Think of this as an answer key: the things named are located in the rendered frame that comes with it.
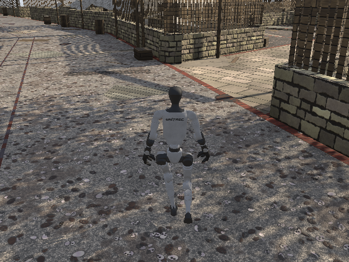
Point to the robot left upper arm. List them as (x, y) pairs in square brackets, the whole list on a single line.
[(155, 123)]

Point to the right robot hand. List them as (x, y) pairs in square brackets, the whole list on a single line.
[(202, 154)]

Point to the robot left forearm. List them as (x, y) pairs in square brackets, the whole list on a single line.
[(149, 145)]

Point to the right robot foot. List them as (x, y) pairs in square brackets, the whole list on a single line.
[(188, 218)]

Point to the robot right thigh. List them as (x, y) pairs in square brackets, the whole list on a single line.
[(187, 162)]

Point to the robot right forearm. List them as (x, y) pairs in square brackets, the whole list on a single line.
[(203, 144)]

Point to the left robot hand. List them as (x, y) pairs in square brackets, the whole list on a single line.
[(149, 157)]

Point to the robot right upper arm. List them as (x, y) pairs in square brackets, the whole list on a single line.
[(195, 124)]

